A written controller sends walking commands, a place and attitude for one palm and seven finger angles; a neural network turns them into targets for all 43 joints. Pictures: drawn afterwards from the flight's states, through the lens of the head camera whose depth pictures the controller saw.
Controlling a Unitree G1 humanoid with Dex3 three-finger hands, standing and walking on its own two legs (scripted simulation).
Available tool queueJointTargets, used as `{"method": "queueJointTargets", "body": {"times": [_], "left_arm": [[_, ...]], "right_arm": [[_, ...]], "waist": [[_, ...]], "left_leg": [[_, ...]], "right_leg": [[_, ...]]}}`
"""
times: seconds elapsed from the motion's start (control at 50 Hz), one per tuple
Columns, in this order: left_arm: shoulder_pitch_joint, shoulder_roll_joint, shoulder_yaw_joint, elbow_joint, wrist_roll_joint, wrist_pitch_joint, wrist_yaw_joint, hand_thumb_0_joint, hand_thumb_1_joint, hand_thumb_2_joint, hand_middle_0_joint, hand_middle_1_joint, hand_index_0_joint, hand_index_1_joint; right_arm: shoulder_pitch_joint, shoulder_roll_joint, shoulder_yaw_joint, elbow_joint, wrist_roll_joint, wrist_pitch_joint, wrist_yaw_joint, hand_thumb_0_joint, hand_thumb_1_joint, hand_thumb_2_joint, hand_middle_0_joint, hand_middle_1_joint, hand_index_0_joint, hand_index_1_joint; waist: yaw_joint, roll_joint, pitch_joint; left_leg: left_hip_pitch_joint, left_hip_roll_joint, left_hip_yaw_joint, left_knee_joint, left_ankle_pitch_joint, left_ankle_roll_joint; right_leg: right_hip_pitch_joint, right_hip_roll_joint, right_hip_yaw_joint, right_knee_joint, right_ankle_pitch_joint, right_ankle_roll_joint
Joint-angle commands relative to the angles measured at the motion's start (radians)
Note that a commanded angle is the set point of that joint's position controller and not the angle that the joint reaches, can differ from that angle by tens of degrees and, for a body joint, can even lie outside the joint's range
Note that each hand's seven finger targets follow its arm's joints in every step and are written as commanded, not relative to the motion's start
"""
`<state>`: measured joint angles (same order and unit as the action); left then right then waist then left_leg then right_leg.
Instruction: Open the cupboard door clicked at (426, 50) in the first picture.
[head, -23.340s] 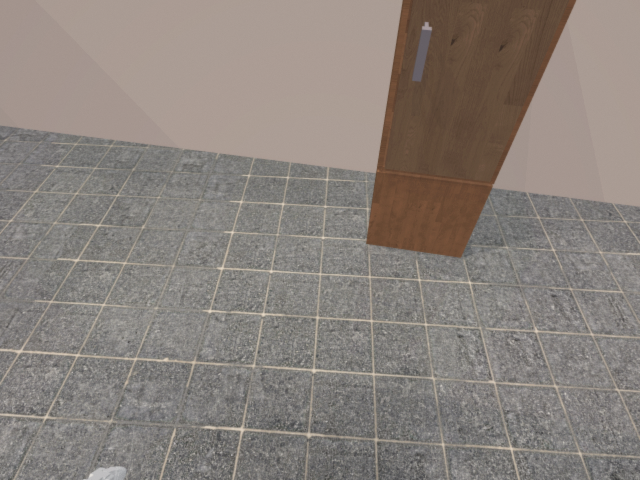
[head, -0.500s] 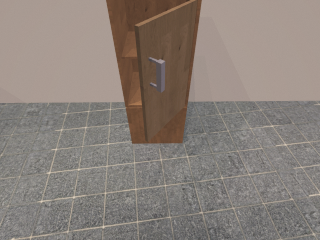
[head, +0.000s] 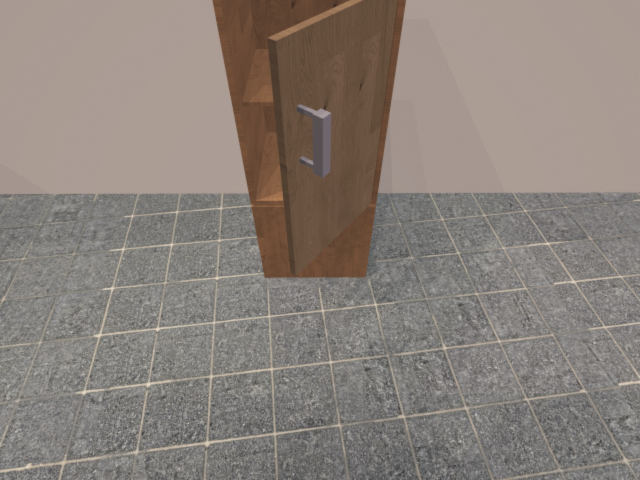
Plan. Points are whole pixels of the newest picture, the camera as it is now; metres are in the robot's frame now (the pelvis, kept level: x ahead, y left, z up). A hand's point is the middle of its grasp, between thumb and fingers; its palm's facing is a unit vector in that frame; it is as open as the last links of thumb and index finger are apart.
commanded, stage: look to check the result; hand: left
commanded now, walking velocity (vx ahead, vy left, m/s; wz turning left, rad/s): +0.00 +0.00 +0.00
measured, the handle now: (312, 140) +0.67 +0.05 +0.06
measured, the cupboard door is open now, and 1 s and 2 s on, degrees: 51 51 51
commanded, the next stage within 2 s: walk to a spot facing it in 0.28 s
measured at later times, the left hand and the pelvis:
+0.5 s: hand out of the picture +0.03 +0.17 -0.17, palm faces +0.03 -0.98 -0.22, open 7.3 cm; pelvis +0.02 -0.01 +0.00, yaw -1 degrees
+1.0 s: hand out of the picture +0.11 +0.15 -0.16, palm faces -0.17 -0.94 -0.31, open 7.3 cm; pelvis +0.01 -0.04 -0.01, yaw -16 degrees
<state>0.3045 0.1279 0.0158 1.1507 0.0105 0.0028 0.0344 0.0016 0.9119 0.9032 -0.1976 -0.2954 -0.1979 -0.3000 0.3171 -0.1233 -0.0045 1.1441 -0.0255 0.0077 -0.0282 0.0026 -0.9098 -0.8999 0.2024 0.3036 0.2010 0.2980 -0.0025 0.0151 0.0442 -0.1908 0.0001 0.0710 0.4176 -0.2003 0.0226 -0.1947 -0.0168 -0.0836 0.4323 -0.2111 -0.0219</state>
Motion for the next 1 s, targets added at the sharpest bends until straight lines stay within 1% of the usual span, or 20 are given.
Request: {"method": "queueJointTargets", "body": {"times": [0.0, 0.38, 0.42, 0.54, 0.6, 0.64, 0.66, 0.68, 0.7, 0.72, 0.74, 0.78, 0.8, 0.82, 0.84, 0.86, 0.88, 0.92, 0.94, 0.98], "left_arm": [[0.051, 0.112, 0.019, -0.025, 0.000, -0.018, 0.003, 0.000, 0.900, 0.900, -0.200, -0.300, -0.200, -0.300], [-0.010, 0.154, 0.019, -0.031, -0.002, -0.028, 0.000, 0.000, 0.900, 0.900, -0.200, -0.300, -0.200, -0.300], [0.000, 0.130, 0.017, -0.030, -0.002, -0.016, 0.001, 0.000, 0.900, 0.900, -0.200, -0.300, -0.200, -0.300], [-0.033, 0.172, 0.064, -0.097, 0.008, 0.013, -0.010, 0.000, 0.900, 0.900, -0.200, -0.300, -0.200, -0.300], [-0.056, 0.175, 0.075, -0.140, 0.012, 0.023, -0.020, 0.000, 0.900, 0.900, -0.200, -0.300, -0.200, -0.300], [-0.058, 0.161, 0.078, -0.162, 0.013, 0.025, -0.025, 0.000, 0.900, 0.900, -0.200, -0.300, -0.200, -0.300], [-0.063, 0.153, 0.080, -0.174, 0.014, 0.029, -0.029, 0.000, 0.900, 0.900, -0.200, -0.300, -0.200, -0.300], [-0.075, 0.147, 0.082, -0.187, 0.015, 0.033, -0.033, 0.000, 0.900, 0.900, -0.200, -0.300, -0.200, -0.300], [-0.089, 0.141, 0.084, -0.203, 0.016, 0.038, -0.037, 0.000, 0.900, 0.900, -0.200, -0.300, -0.200, -0.300], [-0.101, 0.135, 0.086, -0.212, 0.016, 0.037, -0.039, 0.000, 0.900, 0.900, -0.200, -0.300, -0.200, -0.300], [-0.081, 0.126, 0.086, -0.214, 0.016, 0.034, -0.041, 0.000, 0.900, 0.900, -0.200, -0.300, -0.200, -0.300], [0.001, 0.134, 0.090, -0.198, 0.016, 0.027, -0.044, 0.000, 0.900, 0.900, -0.200, -0.300, -0.200, -0.300], [0.046, 0.193, 0.102, -0.190, 0.022, 0.018, -0.038, 0.000, 0.900, 0.900, -0.200, -0.300, -0.200, -0.300], [0.060, 0.309, 0.121, -0.191, 0.029, 0.010, -0.022, 0.000, 0.900, 0.900, -0.200, -0.300, -0.200, -0.300], [0.093, 0.315, 0.120, -0.192, 0.010, 0.013, -0.014, 0.000, 0.900, 0.900, -0.200, -0.300, -0.200, -0.300], [0.045, 0.298, 0.122, -0.201, 0.014, 0.015, -0.005, 0.000, 0.900, 0.900, -0.200, -0.300, -0.200, -0.300], [-0.004, 0.270, 0.116, -0.216, 0.011, 0.012, -0.002, 0.000, 0.900, 0.900, -0.200, -0.300, -0.200, -0.300], [-0.019, 0.245, 0.107, -0.233, 0.007, 0.004, -0.001, 0.000, 0.900, 0.900, -0.200, -0.300, -0.200, -0.300], [-0.014, 0.241, 0.108, -0.232, 0.009, 0.000, 0.003, 0.000, 0.900, 0.900, -0.200, -0.300, -0.200, -0.300], [0.005, 0.247, 0.107, -0.234, 0.008, 0.000, 0.001, 0.000, 0.900, 0.900, -0.200, -0.300, -0.200, -0.300]], "right_arm": [[0.073, -0.093, -0.013, -0.019, 0.005, -0.011, -0.008, 0.000, -0.900, -0.900, 0.200, 0.300, 0.200, 0.300], [-0.009, -0.141, -0.014, -0.017, 0.006, -0.017, -0.007, 0.000, -0.900, -0.900, 0.200, 0.300, 0.200, 0.300], [0.002, -0.110, -0.011, -0.013, 0.005, -0.008, -0.011, 0.000, -0.900, -0.900, 0.200, 0.300, 0.200, 0.300], [-0.015, -0.155, -0.049, -0.080, 0.006, 0.012, -0.021, 0.000, -0.900, -0.900, 0.200, 0.300, 0.200, 0.300], [-0.025, -0.181, -0.065, -0.114, 0.004, 0.010, -0.025, 0.000, -0.900, -0.900, 0.200, 0.300, 0.200, 0.300], [-0.035, -0.210, -0.077, -0.135, 0.004, 0.007, -0.027, 0.000, -0.900, -0.900, 0.200, 0.300, 0.200, 0.300], [-0.032, -0.224, -0.083, -0.143, 0.000, 0.004, -0.028, 0.000, -0.900, -0.900, 0.200, 0.300, 0.200, 0.300], [-0.037, -0.236, -0.087, -0.153, -0.003, 0.000, -0.028, 0.000, -0.900, -0.900, 0.200, 0.300, 0.200, 0.300], [-0.043, -0.240, -0.088, -0.163, -0.007, -0.003, -0.027, 0.000, -0.900, -0.900, 0.200, 0.300, 0.200, 0.300], [-0.053, -0.237, -0.086, -0.170, -0.011, -0.004, -0.027, 0.000, -0.900, -0.900, 0.200, 0.300, 0.200, 0.300], [-0.075, -0.240, -0.086, -0.184, -0.012, -0.006, -0.026, 0.000, -0.900, -0.900, 0.200, 0.300, 0.200, 0.300], [-0.124, -0.251, -0.088, -0.201, -0.008, 0.000, -0.023, 0.000, -0.900, -0.900, 0.200, 0.300, 0.200, 0.300], [-0.133, -0.229, -0.089, -0.218, 0.003, 0.007, -0.020, 0.000, -0.900, -0.900, 0.200, 0.300, 0.200, 0.300], [-0.142, -0.161, -0.080, -0.255, 0.016, 0.011, -0.010, 0.000, -0.900, -0.900, 0.200, 0.300, 0.200, 0.300], [-0.161, -0.188, -0.081, -0.261, 0.012, 0.029, -0.009, 0.000, -0.900, -0.900, 0.200, 0.300, 0.200, 0.300], [-0.197, -0.174, -0.086, -0.258, 0.014, 0.032, -0.010, 0.000, -0.900, -0.900, 0.200, 0.300, 0.200, 0.300], [-0.199, -0.178, -0.085, -0.260, 0.013, 0.030, -0.007, 0.000, -0.900, -0.900, 0.200, 0.300, 0.200, 0.300], [-0.197, -0.167, -0.081, -0.258, 0.012, 0.029, -0.004, 0.000, -0.900, -0.900, 0.200, 0.300, 0.200, 0.300], [-0.193, -0.164, -0.081, -0.255, 0.013, 0.028, -0.004, 0.000, -0.900, -0.900, 0.200, 0.300, 0.200, 0.300], [-0.211, -0.160, -0.078, -0.263, 0.014, 0.033, -0.006, 0.000, -0.900, -0.900, 0.200, 0.300, 0.200, 0.300]], "waist": [[-0.006, -0.009, 0.052], [-0.003, -0.009, 0.029], [-0.006, -0.014, 0.033], [-0.012, -0.021, 0.010], [-0.013, 0.012, -0.004], [-0.006, 0.080, -0.017], [-0.007, 0.124, -0.025], [-0.006, 0.169, -0.021], [-0.009, 0.200, -0.008], [-0.006, 0.162, -0.001], [0.013, 0.118, -0.011], [0.056, 0.060, -0.025], [0.075, -0.111, -0.029], [0.076, -0.382, -0.033], [0.099, -0.261, -0.034], [0.073, -0.216, -0.005], [0.051, -0.186, -0.003], [0.035, -0.119, -0.064], [0.036, -0.093, -0.104], [0.041, -0.088, -0.110]], "left_leg": [[-0.032, 0.100, -0.111, -0.101, -0.021, 0.014], [0.022, 0.110, -0.105, -0.104, 0.096, 0.008], [0.038, 0.117, -0.081, -0.081, 0.089, 0.001], [0.026, 0.145, -0.026, 0.005, 0.011, 0.000], [0.034, 0.198, -0.057, -0.017, -0.009, 0.022], [0.047, 0.263, -0.103, -0.052, -0.019, 0.054], [0.037, 0.317, -0.143, -0.088, -0.009, 0.085], [0.037, 0.377, -0.169, -0.120, 0.045, 0.123], [0.029, 0.412, -0.175, -0.135, 0.100, 0.154], [0.021, 0.418, -0.154, -0.113, 0.169, 0.160], [0.017, 0.412, -0.112, -0.069, 0.221, 0.146], [-0.019, 0.333, 0.006, 0.082, 0.231, 0.070], [-0.111, 0.219, 0.079, 0.268, 0.065, -0.002], [-0.326, 0.060, 0.133, 0.502, -0.384, -0.067], [-0.333, 0.051, -0.009, 0.660, -0.435, -0.065], [-0.389, 0.061, -0.071, 0.739, -0.373, -0.062], [-0.417, 0.075, -0.098, 0.764, -0.301, -0.068], [-0.400, 0.073, -0.101, 0.753, -0.218, -0.081], [-0.390, 0.068, -0.099, 0.731, -0.199, -0.085], [-0.384, 0.062, -0.100, 0.704, -0.185, -0.090]], "right_leg": [[-0.035, -0.095, 0.110, -0.115, -0.036, -0.027], [0.019, -0.105, 0.110, -0.131, 0.082, -0.025], [-0.011, -0.104, 0.125, -0.114, 0.108, -0.023], [-0.092, -0.095, 0.187, -0.031, 0.147, -0.043], [-0.140, -0.055, 0.183, 0.049, 0.147, -0.035], [-0.184, -0.014, 0.155, 0.148, 0.094, -0.022], [-0.195, 0.010, 0.127, 0.242, 0.017, -0.014], [-0.224, 0.020, 0.088, 0.361, -0.153, -0.001], [-0.251, 0.009, 0.074, 0.446, -0.267, 0.007], [-0.243, -0.009, 0.082, 0.451, -0.301, 0.005], [-0.211, -0.018, 0.076, 0.407, -0.282, 0.004], [-0.077, -0.011, 0.050, 0.183, -0.094, 0.003], [0.010, -0.076, 0.201, -0.011, 0.160, -0.027], [0.099, -0.320, 0.556, -0.126, 0.385, -0.132], [0.059, -0.355, 0.595, -0.147, 0.354, -0.185], [0.051, -0.298, 0.584, -0.123, 0.316, -0.190], [0.070, -0.262, 0.531, -0.097, 0.327, -0.187], [0.113, -0.213, 0.458, -0.069, 0.406, -0.167], [0.156, -0.196, 0.446, -0.053, 0.447, -0.151], [0.154, -0.185, 0.440, -0.056, 0.461, -0.144]]}}
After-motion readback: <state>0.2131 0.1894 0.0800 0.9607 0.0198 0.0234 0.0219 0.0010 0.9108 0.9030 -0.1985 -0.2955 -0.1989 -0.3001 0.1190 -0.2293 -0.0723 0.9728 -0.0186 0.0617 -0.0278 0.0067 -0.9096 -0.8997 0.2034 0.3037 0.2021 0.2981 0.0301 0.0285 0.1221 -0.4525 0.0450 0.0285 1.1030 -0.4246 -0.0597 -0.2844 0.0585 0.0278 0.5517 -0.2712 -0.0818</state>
